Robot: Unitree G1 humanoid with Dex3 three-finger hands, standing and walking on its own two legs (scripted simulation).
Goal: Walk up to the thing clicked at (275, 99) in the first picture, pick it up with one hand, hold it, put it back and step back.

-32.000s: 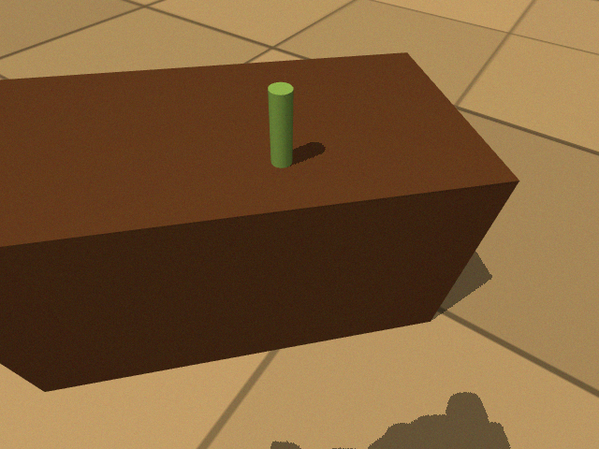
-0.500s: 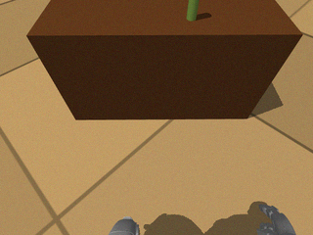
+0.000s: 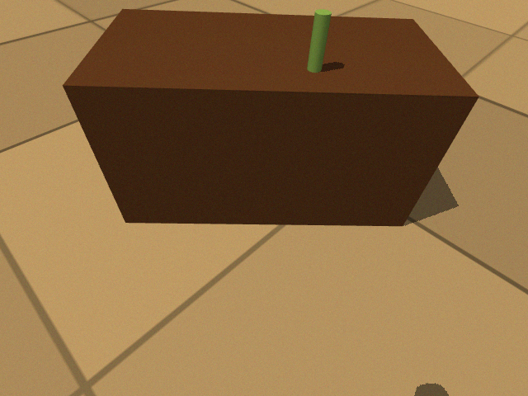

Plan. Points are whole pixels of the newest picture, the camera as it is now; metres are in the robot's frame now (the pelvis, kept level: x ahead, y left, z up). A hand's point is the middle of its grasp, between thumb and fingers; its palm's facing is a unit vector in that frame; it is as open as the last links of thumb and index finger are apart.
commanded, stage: step back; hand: right
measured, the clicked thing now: (318, 42) +1.15 -0.21 +0.03
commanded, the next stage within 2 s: stand in 0.60 s
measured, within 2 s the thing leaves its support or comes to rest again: neither
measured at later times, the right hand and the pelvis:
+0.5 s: hand out of the picture +0.13 -0.24 -0.15, palm faces -0.07 +0.92 -0.37, open 7.4 cm; pelvis +0.05 +0.02 +0.00, yaw +2 degrees
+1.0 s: hand out of the picture +0.15 -0.23 -0.13, palm faces -0.02 +0.94 -0.33, open 7.4 cm; pelvis +0.04 +0.02 +0.02, yaw +1 degrees
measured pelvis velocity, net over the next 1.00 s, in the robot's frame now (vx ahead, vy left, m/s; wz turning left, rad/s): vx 0.04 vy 0.02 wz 0.02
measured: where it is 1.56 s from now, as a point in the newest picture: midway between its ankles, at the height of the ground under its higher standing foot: outside the picture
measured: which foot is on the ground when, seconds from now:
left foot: down 0.00-0.06, up 0.08-0.32, down 0.34-1.00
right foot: up 0.00-0.00, down 0.02-1.00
